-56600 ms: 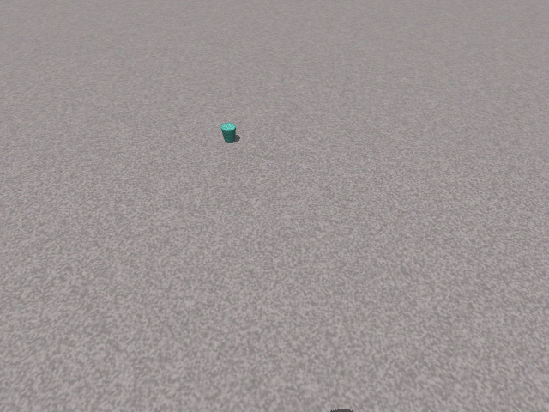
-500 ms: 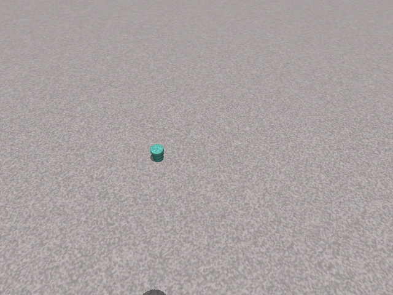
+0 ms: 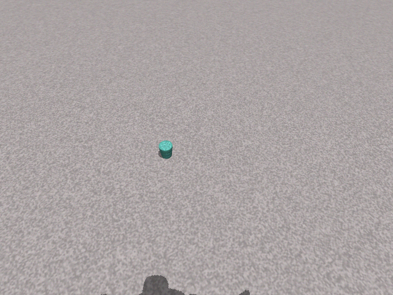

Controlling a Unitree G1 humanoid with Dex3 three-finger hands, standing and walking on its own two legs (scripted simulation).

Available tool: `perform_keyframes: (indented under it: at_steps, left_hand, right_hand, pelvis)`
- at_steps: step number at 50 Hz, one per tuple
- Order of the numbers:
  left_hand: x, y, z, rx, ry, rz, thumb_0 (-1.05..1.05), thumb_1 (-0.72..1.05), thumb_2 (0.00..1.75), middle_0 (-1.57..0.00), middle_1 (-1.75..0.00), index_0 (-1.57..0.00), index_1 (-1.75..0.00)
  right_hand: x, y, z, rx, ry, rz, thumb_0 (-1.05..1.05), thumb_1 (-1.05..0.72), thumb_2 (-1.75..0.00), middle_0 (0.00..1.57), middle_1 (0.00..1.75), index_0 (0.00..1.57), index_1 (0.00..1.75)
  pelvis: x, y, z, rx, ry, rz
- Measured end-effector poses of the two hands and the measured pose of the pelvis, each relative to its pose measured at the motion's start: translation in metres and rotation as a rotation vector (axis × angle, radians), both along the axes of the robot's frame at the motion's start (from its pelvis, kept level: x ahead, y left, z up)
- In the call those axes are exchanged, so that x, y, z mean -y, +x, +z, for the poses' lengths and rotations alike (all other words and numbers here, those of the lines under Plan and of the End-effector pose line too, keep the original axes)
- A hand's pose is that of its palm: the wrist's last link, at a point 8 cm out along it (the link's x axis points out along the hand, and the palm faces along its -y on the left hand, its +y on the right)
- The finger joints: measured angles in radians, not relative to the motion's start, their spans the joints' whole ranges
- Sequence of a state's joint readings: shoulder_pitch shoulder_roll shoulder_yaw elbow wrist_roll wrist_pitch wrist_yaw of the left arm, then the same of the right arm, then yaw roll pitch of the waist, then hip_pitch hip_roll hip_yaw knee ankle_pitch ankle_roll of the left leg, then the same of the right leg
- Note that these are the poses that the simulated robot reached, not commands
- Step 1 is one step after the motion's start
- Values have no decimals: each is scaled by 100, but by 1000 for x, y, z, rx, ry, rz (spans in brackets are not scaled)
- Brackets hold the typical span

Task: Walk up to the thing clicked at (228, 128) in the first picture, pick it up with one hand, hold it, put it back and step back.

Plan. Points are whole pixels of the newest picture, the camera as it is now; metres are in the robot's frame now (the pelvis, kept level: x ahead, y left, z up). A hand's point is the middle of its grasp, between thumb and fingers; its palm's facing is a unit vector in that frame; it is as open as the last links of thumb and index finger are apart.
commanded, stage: step back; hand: left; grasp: from above
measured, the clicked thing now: (166, 150) +1.05 +0.19 -0.72
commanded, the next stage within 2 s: stand in 0.10 s
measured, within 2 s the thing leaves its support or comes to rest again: neither
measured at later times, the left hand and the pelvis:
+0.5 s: hand out of the picture +0.09 +0.25 -0.14, palm faces -0.04 -0.94 -0.33, open 7.4 cm; pelvis +0.00 +0.00 +0.02, yaw -1 degrees
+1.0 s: hand out of the picture +0.08 +0.25 -0.14, palm faces -0.06 -0.94 -0.34, open 7.4 cm; pelvis +0.00 +0.00 +0.02, yaw -1 degrees
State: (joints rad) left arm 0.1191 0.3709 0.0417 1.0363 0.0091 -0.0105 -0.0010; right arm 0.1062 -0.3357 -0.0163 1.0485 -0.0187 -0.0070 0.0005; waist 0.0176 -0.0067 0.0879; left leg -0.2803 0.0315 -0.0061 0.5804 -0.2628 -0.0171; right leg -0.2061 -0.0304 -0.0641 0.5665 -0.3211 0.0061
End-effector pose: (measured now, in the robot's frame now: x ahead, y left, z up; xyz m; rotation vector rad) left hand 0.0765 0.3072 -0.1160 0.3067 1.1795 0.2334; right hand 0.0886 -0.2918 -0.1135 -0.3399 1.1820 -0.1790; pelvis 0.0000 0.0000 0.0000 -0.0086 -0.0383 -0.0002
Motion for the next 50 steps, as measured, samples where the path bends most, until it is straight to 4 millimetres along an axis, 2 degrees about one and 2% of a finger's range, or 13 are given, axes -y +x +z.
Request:
perform_keyframes:
  at_steps: [7, 13, 19, 30, 36, 42, 50]
  left_hand:
    - [-1, 11, 6, 0, -4, 0, 1, 90, 90, -21, -30, -20, -30]
    - [4, 13, 11, -10, -16, -25, 1, 90, 90, -20, -30, -20, -30]
    - [8, 10, 13, -20, -23, -38, 1, 90, 90, -21, -30, -20, -30]
    - [8, -2, 13, -51, -19, -49, 1, 90, 90, -21, -30, -20, -30]
    - [8, -6, 13, -64, -15, -53, 1, 90, 90, -21, -30, -20, -30]
    - [9, -8, 13, -70, -13, -57, 1, 90, 90, -20, -30, -20, -30]
    - [12, -4, 13, -67, -14, -63, 1, 90, 90, -20, -30, -20, -30]
  right_hand:
    - [-10, 28, 8, 50, 18, 11, 1, -90, -89, 21, 30, 21, 30]
    - [-11, 34, 15, 73, 26, 9, 1, -90, -89, 21, 30, 21, 30]
    - [-6, 23, 17, 53, 23, -9, 1, -90, -89, 21, 30, 21, 30]
    - [3, -17, 14, -29, 13, -50, 1, -90, -89, 21, 30, 21, 30]
    - [4, -32, 11, -60, 15, -63, 1, -90, -89, 21, 30, 21, 30]
    - [4, -39, 9, -73, 20, -65, 1, -90, -89, 21, 30, 21, 30]
    - [5, -35, 8, -70, 21, -60, 1, -90, -89, 21, 30, 21, 30]
  pelvis:
    - [-3, 6, 7, 6, 3, -5]
    - [-5, 6, 13, 15, 5, -10]
    - [-4, 4, 16, 17, 7, -14]
    - [-3, -1, 18, 14, 7, -17]
    - [-2, -2, 18, 11, 8, -18]
    - [0, -3, 18, 8, 9, -20]
    - [1, -1, 18, 4, 8, -22]
